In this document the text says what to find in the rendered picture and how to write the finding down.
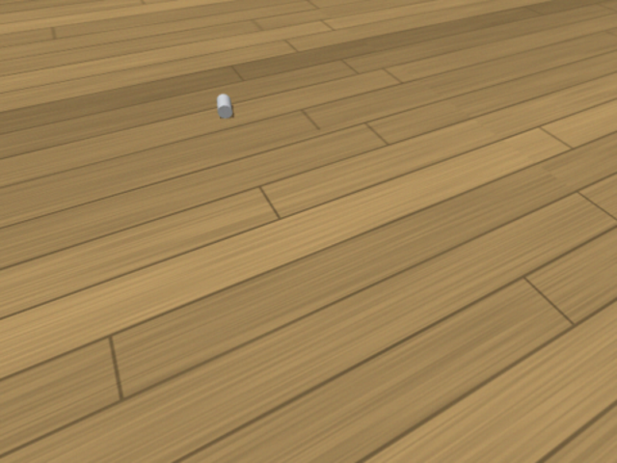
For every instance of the can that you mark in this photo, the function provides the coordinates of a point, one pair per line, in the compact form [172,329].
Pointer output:
[224,106]

